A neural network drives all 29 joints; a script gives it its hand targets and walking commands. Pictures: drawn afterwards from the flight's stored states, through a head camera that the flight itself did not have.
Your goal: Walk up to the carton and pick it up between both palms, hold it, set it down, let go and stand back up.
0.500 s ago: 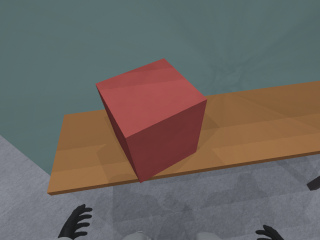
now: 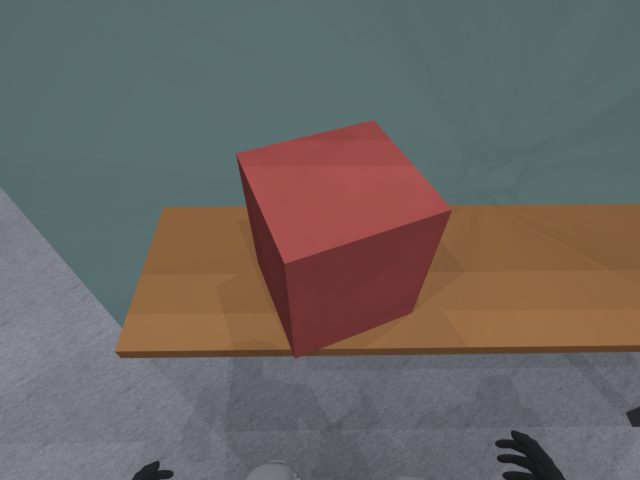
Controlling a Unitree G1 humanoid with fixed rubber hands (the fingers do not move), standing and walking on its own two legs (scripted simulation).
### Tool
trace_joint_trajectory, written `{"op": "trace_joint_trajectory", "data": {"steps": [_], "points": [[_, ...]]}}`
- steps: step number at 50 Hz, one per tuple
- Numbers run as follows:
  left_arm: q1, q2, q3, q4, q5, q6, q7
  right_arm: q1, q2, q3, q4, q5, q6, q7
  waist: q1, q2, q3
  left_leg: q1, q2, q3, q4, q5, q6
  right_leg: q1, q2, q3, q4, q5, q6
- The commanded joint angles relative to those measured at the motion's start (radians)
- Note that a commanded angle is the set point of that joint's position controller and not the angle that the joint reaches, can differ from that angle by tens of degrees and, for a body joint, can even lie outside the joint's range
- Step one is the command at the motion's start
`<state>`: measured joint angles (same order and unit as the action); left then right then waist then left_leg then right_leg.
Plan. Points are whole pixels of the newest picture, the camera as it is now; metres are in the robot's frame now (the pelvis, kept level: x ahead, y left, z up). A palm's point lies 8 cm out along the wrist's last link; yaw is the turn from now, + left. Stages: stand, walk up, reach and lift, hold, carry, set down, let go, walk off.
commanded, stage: walk up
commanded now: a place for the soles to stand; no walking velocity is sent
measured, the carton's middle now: (333, 242) +0.44 -0.01 +0.02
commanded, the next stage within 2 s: reach and lift in 1.04 s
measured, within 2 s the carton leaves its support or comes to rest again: neither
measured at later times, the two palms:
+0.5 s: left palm out of the picture +0.09 +0.26 -0.11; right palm out of the picture +0.12 -0.27 -0.09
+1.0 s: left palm out of the picture +0.07 +0.26 -0.10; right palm (549, 472) +0.14 -0.27 -0.09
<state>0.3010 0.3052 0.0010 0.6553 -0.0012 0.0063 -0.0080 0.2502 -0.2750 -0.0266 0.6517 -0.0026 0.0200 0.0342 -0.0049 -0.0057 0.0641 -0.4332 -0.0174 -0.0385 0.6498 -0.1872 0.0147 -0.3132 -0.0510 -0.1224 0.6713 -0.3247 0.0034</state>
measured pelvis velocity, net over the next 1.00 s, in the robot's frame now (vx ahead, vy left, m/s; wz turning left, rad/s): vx -0.01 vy -0.02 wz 0.09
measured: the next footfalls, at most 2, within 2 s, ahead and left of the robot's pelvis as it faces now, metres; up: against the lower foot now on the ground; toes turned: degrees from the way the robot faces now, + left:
none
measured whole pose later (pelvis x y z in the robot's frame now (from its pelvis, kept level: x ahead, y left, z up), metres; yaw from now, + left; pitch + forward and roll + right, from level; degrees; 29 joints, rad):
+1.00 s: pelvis -0.01 -0.02 +0.00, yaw +5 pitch -2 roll -1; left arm 0.29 0.33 0.02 0.62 -0.01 0.02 -0.02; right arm 0.21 -0.28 -0.01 0.65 0.00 0.03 0.02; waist 0.01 0.00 0.10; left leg -0.46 -0.04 -0.12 0.67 -0.17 -0.02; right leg -0.32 -0.04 -0.17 0.71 -0.36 -0.03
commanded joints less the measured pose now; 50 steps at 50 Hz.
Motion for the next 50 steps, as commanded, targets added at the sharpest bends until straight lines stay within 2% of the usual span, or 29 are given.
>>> {"op": "trace_joint_trajectory", "data": {"steps": [1,5,11,14,17,20,22,23,24,26,29,30,31,34,36,38,39,41,43,46,50], "points": [[0.000,0.153,0.052,-0.109,-0.006,-0.016,0.003,-0.035,-0.198,-0.061,-0.114,0.003,-0.030,-0.015,0.002,0.089,-0.068,0.013,0.127,-0.220,-0.205,-0.146,0.070,-0.005,-0.049,0.093,-0.119,-0.049,-0.055],[0.018,0.157,0.056,-0.111,-0.006,-0.014,0.001,-0.044,-0.200,-0.060,-0.119,0.003,-0.024,-0.019,0.006,0.084,-0.098,0.005,0.116,-0.219,-0.190,-0.150,0.072,0.022,-0.055,0.103,-0.125,-0.049,-0.059],[-0.021,0.197,0.067,-0.120,-0.006,-0.010,0.001,-0.033,-0.164,-0.049,-0.116,-0.002,-0.025,-0.013,-0.014,-0.043,-0.095,0.063,0.030,-0.087,-0.027,-0.101,0.025,-0.054,-0.170,0.198,-0.266,-0.121,-0.106],[-0.048,0.202,0.068,-0.127,-0.004,-0.003,0.002,-0.021,-0.165,-0.048,-0.114,-0.009,-0.030,-0.012,-0.020,-0.054,-0.080,0.086,0.020,-0.068,0.003,-0.081,0.016,-0.085,-0.194,0.190,-0.262,-0.120,-0.116],[-0.044,0.194,0.064,-0.130,-0.003,0.007,0.001,-0.025,-0.186,-0.054,-0.120,-0.008,-0.033,-0.014,-0.011,-0.009,-0.060,0.065,0.052,-0.136,-0.067,-0.101,0.029,-0.087,-0.153,0.136,-0.212,-0.186,-0.093],[-0.015,0.166,0.059,-0.129,-0.004,0.013,-0.003,-0.046,-0.227,-0.063,-0.127,-0.002,-0.028,-0.020,0.006,0.116,-0.048,-0.037,0.121,-0.302,-0.228,-0.240,0.074,-0.012,-0.043,0.064,-0.065,-0.163,-0.051],[0.022,0.159,0.061,-0.123,-0.005,0.011,-0.005,-0.057,-0.239,-0.067,-0.129,0.000,-0.020,-0.026,0.018,0.164,-0.062,-0.085,0.139,-0.379,-0.293,-0.297,0.110,0.053,0.009,0.061,0.012,-0.133,-0.043],[0.035,0.159,0.063,-0.120,-0.005,0.007,-0.005,-0.059,-0.240,-0.068,-0.129,0.000,-0.016,-0.028,0.023,0.168,-0.069,-0.094,0.135,-0.378,-0.302,-0.310,0.112,0.068,0.014,0.070,0.005,-0.132,-0.048],[0.048,0.160,0.065,-0.117,-0.005,0.003,-0.004,-0.061,-0.237,-0.068,-0.128,0.001,-0.013,-0.029,0.027,0.166,-0.078,-0.094,0.125,-0.356,-0.300,-0.323,0.102,0.076,0.006,0.082,-0.023,-0.129,-0.055],[0.069,0.169,0.068,-0.112,-0.005,-0.009,-0.004,-0.074,-0.217,-0.064,-0.128,0.002,-0.008,-0.029,0.033,0.125,-0.083,-0.069,0.087,-0.267,-0.239,-0.311,0.061,0.051,-0.056,0.130,-0.129,-0.144,-0.073],[0.020,0.210,0.079,-0.115,-0.004,-0.015,0.003,-0.047,-0.158,-0.049,-0.118,-0.003,-0.015,-0.020,-0.002,-0.034,-0.087,0.028,0.004,-0.108,-0.022,-0.158,0.011,-0.046,-0.183,0.255,-0.302,-0.206,-0.121],[-0.020,0.214,0.081,-0.124,-0.003,-0.014,0.006,-0.030,-0.153,-0.047,-0.110,-0.008,-0.018,-0.016,-0.016,-0.065,-0.074,0.054,-0.014,-0.060,0.031,-0.123,0.001,-0.077,-0.215,0.269,-0.326,-0.201,-0.134],[-0.047,0.212,0.079,-0.132,-0.002,-0.013,0.007,-0.015,-0.154,-0.047,-0.103,-0.013,-0.020,-0.015,-0.026,-0.071,-0.072,0.074,-0.011,-0.052,0.054,-0.117,-0.002,-0.094,-0.229,0.265,-0.317,-0.168,-0.142],[-0.047,0.206,0.073,-0.135,-0.002,-0.006,0.007,-0.014,-0.163,-0.049,-0.103,-0.016,-0.028,-0.015,-0.024,-0.053,-0.073,0.109,0.009,-0.080,0.035,-0.073,0.009,-0.102,-0.211,0.206,-0.263,-0.103,-0.129],[-0.036,0.202,0.071,-0.134,-0.001,0.002,0.004,-0.024,-0.175,-0.052,-0.108,-0.016,-0.029,-0.016,-0.015,-0.038,-0.064,0.110,0.024,-0.116,-0.001,-0.074,0.016,-0.117,-0.185,0.175,-0.241,-0.168,-0.112],[-0.025,0.192,0.068,-0.135,-0.002,0.011,0.001,-0.032,-0.201,-0.057,-0.111,-0.014,-0.026,-0.018,-0.006,0.002,-0.028,0.060,0.051,-0.177,-0.082,-0.159,0.025,-0.122,-0.145,0.144,-0.219,-0.274,-0.088],[-0.019,0.186,0.067,-0.135,-0.003,0.013,0.000,-0.039,-0.211,-0.059,-0.111,-0.012,-0.023,-0.020,0.001,0.032,-0.008,0.016,0.068,-0.217,-0.136,-0.202,0.033,-0.098,-0.118,0.120,-0.188,-0.275,-0.075],[0.007,0.175,0.064,-0.128,-0.004,0.012,-0.001,-0.058,-0.223,-0.061,-0.113,-0.005,-0.021,-0.024,0.013,0.098,-0.009,-0.049,0.095,-0.298,-0.221,-0.265,0.055,-0.022,-0.059,0.083,-0.104,-0.191,-0.056],[0.042,0.170,0.066,-0.120,-0.005,0.005,-0.003,-0.070,-0.225,-0.061,-0.114,-0.001,-0.018,-0.028,0.026,0.132,-0.045,-0.073,0.102,-0.341,-0.257,-0.286,0.074,0.050,-0.028,0.076,-0.061,-0.126,-0.053],[0.057,0.177,0.071,-0.116,-0.006,-0.008,-0.004,-0.073,-0.209,-0.058,-0.110,0.001,-0.012,-0.030,0.028,0.099,-0.073,-0.047,0.072,-0.269,-0.211,-0.248,0.053,0.052,-0.067,0.114,-0.136,-0.133,-0.072],[0.016,0.205,0.080,-0.119,-0.004,-0.014,0.003,-0.056,-0.160,-0.046,-0.099,-0.005,-0.019,-0.020,-0.003,-0.027,-0.090,0.054,0.003,-0.113,-0.013,-0.075,0.014,-0.019,-0.183,0.202,-0.278,-0.127,-0.110]]}}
